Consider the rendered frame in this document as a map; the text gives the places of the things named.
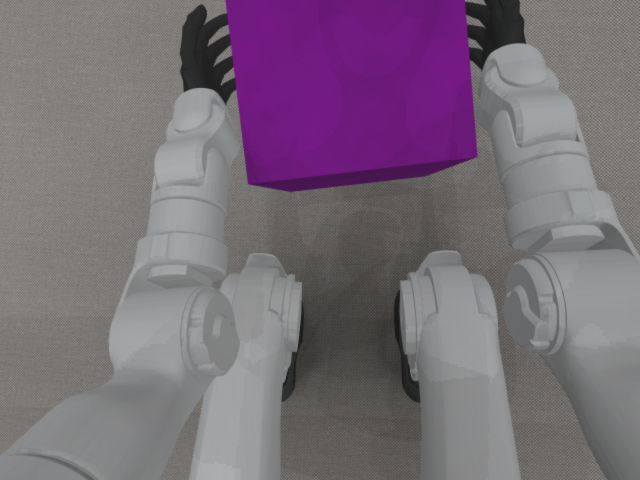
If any robot left hand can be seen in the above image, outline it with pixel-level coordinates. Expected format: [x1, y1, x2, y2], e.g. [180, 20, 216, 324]
[180, 4, 236, 106]

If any robot left upper arm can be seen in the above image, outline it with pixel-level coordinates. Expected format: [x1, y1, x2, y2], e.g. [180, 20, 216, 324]
[0, 286, 240, 480]

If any robot left shin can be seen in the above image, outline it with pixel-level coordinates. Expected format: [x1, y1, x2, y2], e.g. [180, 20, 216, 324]
[219, 253, 292, 383]

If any robot right upper arm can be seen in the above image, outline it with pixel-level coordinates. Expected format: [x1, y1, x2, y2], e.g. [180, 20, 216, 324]
[503, 249, 640, 480]

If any robot shin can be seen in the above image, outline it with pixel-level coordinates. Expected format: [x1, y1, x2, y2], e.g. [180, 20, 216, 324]
[407, 250, 498, 381]
[219, 253, 292, 383]

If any right robot forearm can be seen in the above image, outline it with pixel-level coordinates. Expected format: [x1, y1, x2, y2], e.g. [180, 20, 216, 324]
[476, 43, 640, 262]

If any robot right shin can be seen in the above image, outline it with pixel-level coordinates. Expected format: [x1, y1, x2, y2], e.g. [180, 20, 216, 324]
[407, 250, 498, 381]

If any carton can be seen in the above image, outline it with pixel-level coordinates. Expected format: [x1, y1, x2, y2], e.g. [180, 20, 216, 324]
[225, 0, 478, 192]

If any robot right hand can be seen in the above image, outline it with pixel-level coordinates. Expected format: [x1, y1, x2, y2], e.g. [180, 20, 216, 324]
[465, 0, 526, 71]

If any left robot forearm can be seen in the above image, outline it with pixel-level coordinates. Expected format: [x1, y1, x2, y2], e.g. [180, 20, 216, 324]
[109, 88, 240, 364]

